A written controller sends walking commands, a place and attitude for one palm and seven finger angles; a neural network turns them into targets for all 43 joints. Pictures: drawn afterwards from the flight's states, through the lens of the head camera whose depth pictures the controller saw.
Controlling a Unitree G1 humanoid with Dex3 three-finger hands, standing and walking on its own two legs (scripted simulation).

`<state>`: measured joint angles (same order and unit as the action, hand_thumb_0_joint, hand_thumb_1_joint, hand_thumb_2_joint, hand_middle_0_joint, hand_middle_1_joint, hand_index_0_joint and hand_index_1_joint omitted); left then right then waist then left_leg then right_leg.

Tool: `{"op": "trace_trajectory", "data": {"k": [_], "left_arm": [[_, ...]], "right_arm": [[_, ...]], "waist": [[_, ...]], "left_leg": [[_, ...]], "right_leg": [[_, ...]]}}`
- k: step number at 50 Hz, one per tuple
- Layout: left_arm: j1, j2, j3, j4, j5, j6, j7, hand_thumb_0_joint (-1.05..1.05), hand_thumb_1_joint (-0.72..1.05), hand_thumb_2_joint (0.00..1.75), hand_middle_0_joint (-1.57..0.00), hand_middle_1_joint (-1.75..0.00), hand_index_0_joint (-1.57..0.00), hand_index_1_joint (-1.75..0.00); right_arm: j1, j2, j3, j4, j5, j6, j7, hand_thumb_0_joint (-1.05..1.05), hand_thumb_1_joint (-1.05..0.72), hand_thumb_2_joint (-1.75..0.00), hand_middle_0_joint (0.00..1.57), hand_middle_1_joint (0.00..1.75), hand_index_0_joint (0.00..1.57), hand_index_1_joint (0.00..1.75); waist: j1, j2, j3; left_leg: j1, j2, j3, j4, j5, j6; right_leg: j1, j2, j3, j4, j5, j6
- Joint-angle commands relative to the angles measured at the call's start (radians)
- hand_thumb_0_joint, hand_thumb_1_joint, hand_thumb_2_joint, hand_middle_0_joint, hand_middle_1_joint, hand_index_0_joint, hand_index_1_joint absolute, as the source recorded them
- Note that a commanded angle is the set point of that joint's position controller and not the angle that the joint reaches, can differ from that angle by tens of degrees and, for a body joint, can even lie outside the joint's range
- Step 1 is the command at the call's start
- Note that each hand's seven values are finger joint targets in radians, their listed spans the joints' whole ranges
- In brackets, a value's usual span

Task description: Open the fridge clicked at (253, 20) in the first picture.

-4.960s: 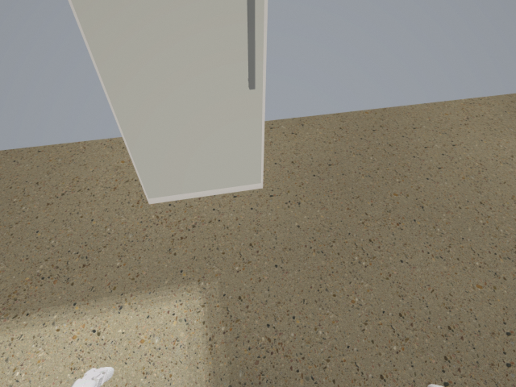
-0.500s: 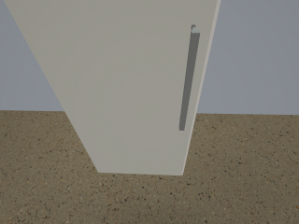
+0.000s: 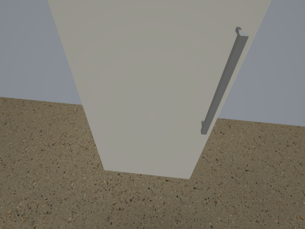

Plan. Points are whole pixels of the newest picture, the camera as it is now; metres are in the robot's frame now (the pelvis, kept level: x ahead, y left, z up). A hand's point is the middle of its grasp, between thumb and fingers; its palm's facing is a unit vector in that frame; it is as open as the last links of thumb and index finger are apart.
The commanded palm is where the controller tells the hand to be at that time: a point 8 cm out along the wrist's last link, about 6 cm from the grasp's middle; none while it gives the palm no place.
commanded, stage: come to a stop and stand still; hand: right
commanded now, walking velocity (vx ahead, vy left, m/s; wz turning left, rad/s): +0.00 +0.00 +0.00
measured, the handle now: (217, 91) +0.53 -0.17 +0.08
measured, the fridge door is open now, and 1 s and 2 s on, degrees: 0 0 0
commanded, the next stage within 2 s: look again from close up in 0.28 s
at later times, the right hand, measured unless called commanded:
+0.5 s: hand out of the picture -0.03 -0.16 -0.18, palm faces +0.02 +0.99 -0.16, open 7.4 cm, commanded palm none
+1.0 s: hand out of the picture -0.02 -0.24 -0.17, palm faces -0.02 +0.98 -0.21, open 7.4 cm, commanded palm none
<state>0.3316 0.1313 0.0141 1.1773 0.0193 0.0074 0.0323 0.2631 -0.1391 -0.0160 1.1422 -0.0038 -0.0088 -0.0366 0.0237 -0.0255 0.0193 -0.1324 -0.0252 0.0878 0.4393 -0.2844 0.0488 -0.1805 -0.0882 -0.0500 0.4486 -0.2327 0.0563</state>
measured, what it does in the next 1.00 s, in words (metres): shifts its weight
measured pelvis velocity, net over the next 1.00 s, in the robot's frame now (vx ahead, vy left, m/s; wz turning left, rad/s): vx -0.02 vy -0.06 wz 0.03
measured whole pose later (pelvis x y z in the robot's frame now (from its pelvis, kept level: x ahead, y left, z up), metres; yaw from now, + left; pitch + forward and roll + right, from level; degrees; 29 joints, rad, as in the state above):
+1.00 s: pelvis -0.02 -0.06 +0.00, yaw +2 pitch -1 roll +0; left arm 0.32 0.15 -0.01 1.09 0.02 -0.02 0.01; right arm 0.29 -0.17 0.01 1.08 -0.02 0.00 -0.03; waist 0.00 0.00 0.03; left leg -0.22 0.06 0.03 0.48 -0.25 -0.03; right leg -0.22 0.03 -0.08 0.46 -0.23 -0.05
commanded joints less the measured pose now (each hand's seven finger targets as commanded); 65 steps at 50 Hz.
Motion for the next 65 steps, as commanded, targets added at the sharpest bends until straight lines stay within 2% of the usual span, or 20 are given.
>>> {"op": "trace_trajectory", "data": {"k": [1, 3, 10, 18, 19, 20, 21, 22, 24, 26, 27, 28, 29, 31, 35, 41, 49, 53, 61, 65], "left_arm": [[0.047, 0.051, 0.003, -0.017, -0.005, -0.01, 0.012, 0.0, 0.9, 0.9, -0.2, -0.3, -0.2, -0.3], [0.04, 0.054, 0.004, -0.021, -0.006, -0.01, 0.013, 0.0, 0.9, 0.9, -0.2, -0.3, -0.2, -0.3], [0.014, 0.06, 0.007, -0.031, -0.007, -0.005, 0.016, 0.0, 0.9, 0.9, -0.2, -0.3, -0.2, -0.3], [-0.002, 0.071, 0.004, -0.037, -0.008, -0.011, 0.016, 0.0, 0.9, 0.9, -0.2, -0.3, -0.2, -0.3], [-0.128, 0.098, 0.007, -0.116, -0.014, -0.035, 0.003, 0.0, 0.9, 0.9, -0.2, -0.3, -0.2, -0.3], [-0.057, 0.05, 0.006, -0.158, -0.014, -0.021, -0.001, 0.0, 0.9, 0.9, -0.2, -0.3, -0.2, -0.3], [-0.047, 0.054, 0.012, -0.153, -0.012, -0.019, -0.002, 0.0, 0.9, 0.9, -0.2, -0.3, -0.2, -0.3], [-0.026, 0.027, 0.004, -0.152, -0.013, -0.024, -0.008, 0.0, 0.9, 0.9, -0.2, -0.3, -0.2, -0.3], [0.029, 0.049, 0.003, -0.147, -0.012, -0.032, -0.01, 0.0, 0.9, 0.9, -0.2, -0.3, -0.2, -0.3], [0.048, 0.101, 0.006, -0.149, -0.005, -0.044, -0.005, 0.0, 0.9, 0.9, -0.2, -0.3, -0.2, -0.3], [0.049, 0.109, 0.006, -0.155, -0.001, -0.048, -0.003, 0.0, 0.9, 0.9, -0.2, -0.3, -0.2, -0.3], [0.023, 0.112, 0.001, -0.154, 0.0, -0.047, -0.002, 0.0, 0.9, 0.9, -0.2, -0.3, -0.2, -0.3], [0.005, 0.111, 0.0, -0.162, -0.001, -0.045, -0.001, 0.0, 0.9, 0.9, -0.2, -0.3, -0.2, -0.3], [-0.005, 0.123, -0.001, -0.173, -0.002, -0.042, -0.001, 0.0, 0.9, 0.9, -0.2, -0.3, -0.2, -0.3], [0.006, 0.141, 0.001, -0.174, 0.0, -0.041, -0.005, 0.0, 0.9, 0.9, -0.2, -0.3, -0.2, -0.3], [0.01, 0.151, 0.002, -0.162, -0.001, -0.042, -0.007, 0.0, 0.9, 0.9, -0.2, -0.3, -0.2, -0.3], [0.013, 0.147, 0.0, -0.136, -0.005, -0.049, -0.007, 0.0, 0.9, 0.9, -0.2, -0.3, -0.2, -0.3], [0.013, 0.142, -0.002, -0.124, -0.008, -0.052, -0.005, 0.0, 0.9, 0.9, -0.2, -0.3, -0.2, -0.3], [-0.014, 0.139, -0.004, -0.109, -0.009, -0.048, -0.003, 0.0, 0.9, 0.9, -0.2, -0.3, -0.2, -0.3], [-0.032, 0.143, -0.004, -0.106, -0.009, -0.047, -0.003, 0.0, 0.9, 0.9, -0.2, -0.3, -0.2, -0.3]], "right_arm": [[0.07, -0.088, -0.01, -0.018, 0.002, -0.009, -0.002, 0.0, -0.9, -0.9, 0.2, 0.3, 0.2, 0.3], [0.085, -0.092, -0.011, -0.016, 0.001, -0.01, -0.004, 0.0, -0.9, -0.9, 0.2, 0.3, 0.2, 0.3], [0.096, -0.089, -0.011, -0.014, -0.003, -0.012, -0.007, 0.0, -0.9, -0.9, 0.2, 0.3, 0.2, 0.3], [0.114, -0.076, -0.009, -0.009, -0.004, -0.012, -0.006, 0.0, -0.9, -0.9, 0.2, 0.3, 0.2, 0.3], [0.221, -0.11, -0.012, 0.019, -0.022, -0.048, -0.048, 0.0, -0.9, -0.9, 0.2, 0.3, 0.2, 0.3], [0.192, -0.15, -0.018, -0.029, -0.024, -0.058, -0.042, 0.0, -0.9, -0.9, 0.2, 0.3, 0.2, 0.3], [0.147, -0.131, -0.012, -0.05, -0.022, -0.055, -0.032, 0.0, -0.9, -0.9, 0.2, 0.3, 0.2, 0.3], [0.112, -0.133, -0.017, -0.058, -0.025, -0.057, -0.028, 0.0, -0.9, -0.9, 0.2, 0.3, 0.2, 0.3], [0.095, -0.116, -0.007, -0.08, -0.02, -0.052, -0.022, 0.0, -0.9, -0.9, 0.2, 0.3, 0.2, 0.3], [0.089, -0.073, 0.0, -0.088, -0.011, -0.036, -0.018, 0.0, -0.9, -0.9, 0.2, 0.3, 0.2, 0.3], [0.091, -0.065, -0.002, -0.092, -0.014, -0.029, -0.018, 0.0, -0.9, -0.9, 0.2, 0.3, 0.2, 0.3], [0.086, -0.07, 0.001, -0.092, -0.014, -0.019, -0.014, 0.0, -0.9, -0.9, 0.2, 0.3, 0.2, 0.3], [0.093, -0.076, 0.002, -0.091, -0.016, -0.013, -0.011, 0.0, -0.9, -0.9, 0.2, 0.3, 0.2, 0.3], [0.101, -0.081, 0.005, -0.089, -0.018, -0.006, -0.006, 0.0, -0.9, -0.9, 0.2, 0.3, 0.2, 0.3], [0.092, -0.095, 0.008, -0.098, -0.018, -0.001, 0.0, 0.0, -0.9, -0.9, 0.2, 0.3, 0.2, 0.3], [0.082, -0.115, 0.008, -0.108, -0.017, -0.002, 0.003, 0.0, -0.9, -0.9, 0.2, 0.3, 0.2, 0.3], [0.079, -0.127, 0.009, -0.098, -0.015, -0.008, 0.002, 0.0, -0.9, -0.9, 0.2, 0.3, 0.2, 0.3], [0.081, -0.129, 0.008, -0.087, -0.014, -0.012, 0.0, 0.0, -0.9, -0.9, 0.2, 0.3, 0.2, 0.3], [0.078, -0.13, 0.01, -0.07, -0.013, -0.013, 0.0, 0.0, -0.9, -0.9, 0.2, 0.3, 0.2, 0.3], [0.073, -0.135, 0.009, -0.071, -0.014, -0.015, 0.001, 0.0, -0.9, -0.9, 0.2, 0.3, 0.2, 0.3]], "waist": [[-0.015, 0.021, 0.087], [-0.018, 0.022, 0.068], [-0.015, 0.07, 0.052], [-0.021, 0.024, 0.064], [-0.076, 0.091, 0.078], [-0.013, 0.077, -0.006], [-0.005, -0.012, -0.014], [0.001, 0.004, -0.049], [0.015, 0.094, -0.07], [0.004, 0.04, -0.031], [-0.008, 0.012, 0.001], [-0.019, -0.073, 0.046], [-0.029, -0.087, 0.083], [-0.035, -0.057, 0.122], [-0.037, -0.004, 0.121], [-0.038, 0.014, 0.079], [-0.032, 0.005, 0.037], [-0.028, 0.024, 0.009], [-0.026, 0.014, 0.031], [-0.026, 0.032, 0.035]], "left_leg": [[-0.066, 0.15, -0.126, -0.143, 0.261, -0.016], [-0.042, 0.148, -0.126, -0.139, 0.312, -0.023], [-0.036, 0.152, -0.134, -0.158, 0.317, -0.035], [-0.052, 0.141, -0.119, -0.156, 0.263, -0.026], [-0.03, 0.232, -0.241, -0.115, 0.916, -0.113], [0.046, 0.281, -0.241, -0.07, 0.936, -0.064], [0.021, 0.264, -0.204, -0.072, 0.775, 0.015], [0.024, 0.25, -0.172, -0.06, 0.703, 0.054], [-0.025, 0.189, -0.138, -0.025, 0.424, 0.039], [-0.088, 0.119, -0.114, -0.006, 0.169, 0.002], [-0.086, 0.102, -0.103, -0.003, 0.099, -0.002], [-0.09, 0.091, -0.097, 0.009, 0.034, -0.008], [-0.094, 0.085, -0.091, 0.009, -0.002, -0.012], [-0.099, 0.082, -0.094, 0.003, -0.025, -0.013], [-0.093, 0.086, -0.087, 0.009, -0.031, -0.017], [-0.087, 0.099, -0.092, 0.001, -0.018, -0.017], [-0.081, 0.116, -0.106, -0.013, 0.052, -0.02], [-0.07, 0.126, -0.115, -0.019, 0.101, -0.022], [-0.089, 0.13, -0.129, -0.037, 0.107, -0.021], [-0.091, 0.133, -0.135, -0.043, 0.122, -0.019]], "right_leg": [[0.01, -0.033, 0.014, -0.057, 0.152, -0.035], [0.017, -0.032, 0.009, -0.051, 0.161, -0.033], [0.033, -0.025, 0.005, -0.052, 0.125, -0.031], [0.053, -0.036, 0.017, -0.073, 0.152, -0.038], [-0.102, -0.009, -0.037, 0.212, 0.047, -0.02], [-0.142, 0.021, 0.046, 0.246, -0.142, -0.055], [-0.125, 0.013, 0.033, 0.23, -0.145, -0.063], [-0.094, 0.017, 0.013, 0.168, -0.127, -0.05], [-0.008, 0.029, 0.028, 0.044, -0.004, -0.052], [-0.014, -0.04, 0.088, -0.004, 0.125, -0.082], [-0.054, -0.058, 0.104, -0.02, 0.14, -0.096], [-0.095, -0.051, 0.125, -0.058, 0.101, -0.101], [-0.129, -0.05, 0.14, -0.09, 0.048, -0.108], [-0.17, -0.043, 0.153, -0.139, -0.084, -0.11], [-0.186, -0.041, 0.175, -0.191, -0.199, -0.115], [-0.159, -0.037, 0.172, -0.198, -0.199, -0.117], [-0.09, -0.029, 0.135, -0.152, -0.033, -0.113], [-0.046, -0.022, 0.108, -0.11, 0.08, -0.109], [-0.029, -0.018, 0.092, -0.097, 0.097, -0.101], [-0.024, -0.017, 0.087, -0.089, 0.106, -0.097]]}}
